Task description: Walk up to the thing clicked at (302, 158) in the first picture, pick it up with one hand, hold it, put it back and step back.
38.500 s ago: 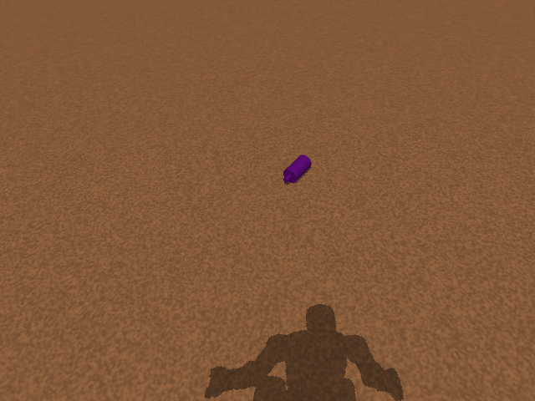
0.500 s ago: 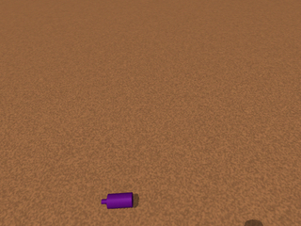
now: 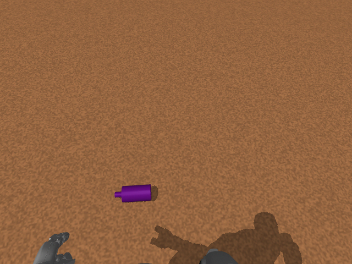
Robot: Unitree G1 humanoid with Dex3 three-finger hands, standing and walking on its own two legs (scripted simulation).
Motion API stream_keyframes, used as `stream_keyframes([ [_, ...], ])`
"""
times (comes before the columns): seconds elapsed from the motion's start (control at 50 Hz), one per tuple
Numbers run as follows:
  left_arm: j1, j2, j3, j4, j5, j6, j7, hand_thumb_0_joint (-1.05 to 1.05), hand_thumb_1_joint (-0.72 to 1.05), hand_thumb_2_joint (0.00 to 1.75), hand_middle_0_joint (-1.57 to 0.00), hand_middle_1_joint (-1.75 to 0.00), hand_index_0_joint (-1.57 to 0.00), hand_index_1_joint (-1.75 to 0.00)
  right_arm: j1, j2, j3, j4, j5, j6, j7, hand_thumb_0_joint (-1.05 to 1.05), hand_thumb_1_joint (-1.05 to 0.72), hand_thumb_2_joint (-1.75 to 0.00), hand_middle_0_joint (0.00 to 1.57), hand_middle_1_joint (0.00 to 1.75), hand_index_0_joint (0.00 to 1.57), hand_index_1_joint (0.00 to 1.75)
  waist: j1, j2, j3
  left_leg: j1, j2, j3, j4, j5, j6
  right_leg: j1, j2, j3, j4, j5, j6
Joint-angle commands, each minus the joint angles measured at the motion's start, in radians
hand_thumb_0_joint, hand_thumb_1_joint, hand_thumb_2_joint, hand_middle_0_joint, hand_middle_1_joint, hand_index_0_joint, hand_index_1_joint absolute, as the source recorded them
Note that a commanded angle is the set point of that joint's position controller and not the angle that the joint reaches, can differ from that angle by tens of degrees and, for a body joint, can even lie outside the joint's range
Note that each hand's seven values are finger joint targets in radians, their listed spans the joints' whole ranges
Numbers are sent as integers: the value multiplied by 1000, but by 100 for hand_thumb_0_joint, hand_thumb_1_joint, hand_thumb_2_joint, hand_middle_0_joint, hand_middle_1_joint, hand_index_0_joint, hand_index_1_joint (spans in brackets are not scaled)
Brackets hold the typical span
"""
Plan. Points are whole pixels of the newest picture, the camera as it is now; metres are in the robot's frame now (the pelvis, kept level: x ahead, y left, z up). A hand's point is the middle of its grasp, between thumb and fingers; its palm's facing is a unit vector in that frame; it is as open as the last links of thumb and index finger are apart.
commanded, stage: step back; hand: left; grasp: from above
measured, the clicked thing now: (133, 193) +0.49 +0.24 -0.72
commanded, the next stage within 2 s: none
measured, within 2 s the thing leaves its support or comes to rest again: neither
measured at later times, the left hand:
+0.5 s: hand out of the picture +0.00 +0.25 -0.14, palm faces -0.10 -0.91 -0.40, open 7.4 cm
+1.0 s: hand out of the picture -0.15 +0.28 -0.15, palm faces -0.03 -0.94 -0.34, open 7.4 cm
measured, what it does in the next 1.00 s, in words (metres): walks backwards: right foot, then left foot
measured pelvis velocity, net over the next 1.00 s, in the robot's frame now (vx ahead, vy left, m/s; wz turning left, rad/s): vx -0.26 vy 0.01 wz -0.05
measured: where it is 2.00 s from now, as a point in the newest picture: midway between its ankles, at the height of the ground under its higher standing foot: outside the picture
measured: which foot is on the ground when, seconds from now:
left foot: down 0.00-0.44, up 0.46-0.76, down 0.78-1.00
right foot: up 0.00-0.40, down 0.42-0.80, up 0.82-1.00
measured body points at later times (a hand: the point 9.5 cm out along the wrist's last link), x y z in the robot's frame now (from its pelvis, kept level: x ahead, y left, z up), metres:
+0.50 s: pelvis -0.11 -0.01 +0.00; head -0.07 -0.02 +0.44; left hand +0.01 +0.30 -0.11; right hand -0.02 -0.32 -0.13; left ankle -0.04 +0.10 -0.70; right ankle -0.11 -0.12 -0.72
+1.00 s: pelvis -0.26 +0.01 +0.01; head -0.21 +0.05 +0.46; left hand -0.15 +0.32 -0.12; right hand -0.18 -0.30 -0.09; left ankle -0.23 +0.12 -0.72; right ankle -0.30 -0.14 -0.62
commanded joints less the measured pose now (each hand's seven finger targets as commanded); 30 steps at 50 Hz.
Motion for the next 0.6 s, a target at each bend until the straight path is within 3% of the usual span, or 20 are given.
stream_keyframes([
  [0.0,35,144,34,-84,4,-3,33,0,90,90,-20,-30,-20,-30,32,-314,-77,-97,-7,-26,-25,0,-90,-90,20,30,20,30,-34,253,-250,80,411,-390,-237,781,220,-57,132,123,431,-307,-21],
  [0.02,35,163,38,-79,3,-4,32,0,90,90,-20,-30,-20,-30,-4,-288,-69,-115,-2,-28,-30,0,-90,-90,20,30,20,30,-28,244,-244,100,374,-329,-214,782,214,-74,127,133,476,-267,-22],
  [0.04,71,162,40,-72,-7,-3,28,0,90,90,-20,-30,-20,-30,-37,-254,-59,-126,-13,-32,-36,0,-90,-90,20,30,20,30,2,212,-237,134,308,-243,-169,820,181,-114,132,146,499,-211,-17],
  [0.06,92,155,41,-79,-10,-2,25,0,90,90,-20,-30,-20,-30,-24,-236,-53,-132,-8,-34,-42,0,-90,-90,20,30,20,30,14,209,-242,173,282,-211,-147,832,160,-142,136,137,506,-168,-18],
  [0.16,98,143,52,-124,7,-15,16,0,90,90,-20,-30,-20,-30,58,-222,-54,-138,10,-35,-53,0,-90,-90,20,30,20,30,-22,169,-250,280,302,-220,-124,788,191,-142,119,92,382,-162,25],
  [0.2,96,140,55,-135,5,-17,13,0,90,90,-20,-30,-20,-30,75,-232,-57,-142,8,-34,-53,0,-90,-90,20,30,20,30,-43,176,-250,288,319,-223,-117,776,215,-120,98,76,293,-174,32],
  [0.24,96,139,60,-146,6,-19,10,0,90,90,-20,-30,-20,-30,94,-240,-58,-148,5,-34,-50,0,-90,-90,20,30,20,30,-52,189,-253,269,314,-224,-113,747,210,-83,82,50,203,-169,25],
  [0.28,144,135,62,-136,9,-21,7,0,90,90,-20,-30,-20,-30,53,-248,-59,-167,6,-30,-46,0,-90,-90,20,30,20,30,-29,204,-286,240,323,-219,-99,667,206,-18,47,12,90,-147,15],
  [0.34,208,137,70,-108,16,-26,-2,0,90,90,-20,-30,-20,-30,10,-262,-59,-185,7,-22,-36,0,-90,-90,20,30,20,30,-3,209,-300,105,301,-209,-97,468,170,130,45,-34,-98,-46,-7],
  [0.36,260,127,71,-88,19,-29,-4,0,90,90,-20,-30,-20,-30,-18,-263,-58,-189,13,-18,-34,0,-90,-90,20,30,20,30,29,205,-309,52,295,-195,-72,427,145,202,41,-47,-209,59,-23],
  [0.38,277,139,75,-80,24,-35,-2,0,90,90,-20,-30,-20,-30,-33,-247,-53,-190,19,-15,-31,0,-90,-90,20,30,20,30,40,163,-312,3,257,-170,-37,348,107,245,33,-18,-276,148,-45],
  [0.4,278,194,89,-91,34,-41,-3,0,90,90,-20,-30,-20,-30,-33,-223,-45,-196,29,-13,-27,0,-90,-90,20,30,20,30,39,39,-301,-127,175,-125,61,216,47,282,-78,166,-283,239,-96],
  [0.42,234,244,102,-116,26,-43,-6,0,90,90,-20,-30,-20,-30,-32,-171,-28,-203,29,-12,-26,0,-90,-90,20,30,20,30,32,-132,-232,-270,2,-37,214,-80,-19,264,-221,365,-367,248,-184],
  [0.44,151,315,107,-155,32,-43,-5,0,90,90,-20,-30,-20,-30,-34,-180,-41,-191,21,0,-37,0,-90,-90,20,30,20,30,52,-209,-179,-181,-50,-71,474,-292,-41,14,-387,499,-431,268,-331],
  [0.46,92,285,107,-185,31,-48,0,0,90,90,-20,-30,-20,-30,4,-210,-50,-172,23,1,-36,0,-90,-90,20,30,20,30,19,-158,-131,-138,-19,-129,567,-267,-40,-65,-383,487,-427,290,-329],
  [0.5,46,207,90,-206,21,-48,4,0,90,90,-20,-30,-20,-30,51,-210,-43,-142,32,0,-26,0,-90,-90,20,30,20,30,-9,-64,-117,-151,-64,-144,603,-164,-33,-25,-245,253,-385,373,-254],
  [0.52,25,198,89,-208,23,-46,7,0,90,90,-20,-30,-20,-30,69,-198,-38,-133,33,-1,-30,0,-90,-90,20,30,20,30,-23,-67,-113,-175,-84,-139,625,-142,-39,-11,-205,186,-360,401,-219],
  [0.54,27,189,89,-209,27,-43,6,0,90,90,-20,-30,-20,-30,87,-194,-33,-130,33,-5,-33,0,-90,-90,20,30,20,30,-20,-67,-129,-177,-88,-125,622,-129,-50,15,-178,151,-343,388,-203],
  [0.58,93,174,83,-212,31,-38,6,0,90,90,-20,-30,-20,-30,77,-194,-23,-142,35,-13,-35,0,-90,-90,20,30,20,30,22,-57,-169,-207,-76,-96,511,-136,-60,135,-159,144,-311,389,-204],
])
